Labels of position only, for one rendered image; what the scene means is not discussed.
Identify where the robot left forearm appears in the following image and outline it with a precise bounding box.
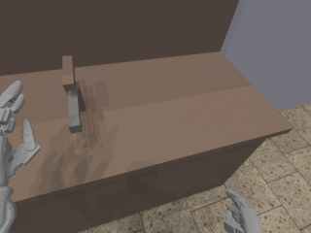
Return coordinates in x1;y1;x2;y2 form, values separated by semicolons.
0;186;17;233

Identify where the tap lever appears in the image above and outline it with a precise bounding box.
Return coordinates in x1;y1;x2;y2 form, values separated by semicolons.
68;85;83;134

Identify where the counter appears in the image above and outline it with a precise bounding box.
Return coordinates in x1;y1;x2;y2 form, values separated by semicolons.
0;0;294;233

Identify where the robot left hand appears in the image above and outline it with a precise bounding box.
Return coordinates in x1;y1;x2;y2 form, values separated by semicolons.
0;81;41;187

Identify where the robot right hand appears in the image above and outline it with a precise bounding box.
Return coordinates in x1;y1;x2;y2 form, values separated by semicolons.
224;188;262;233

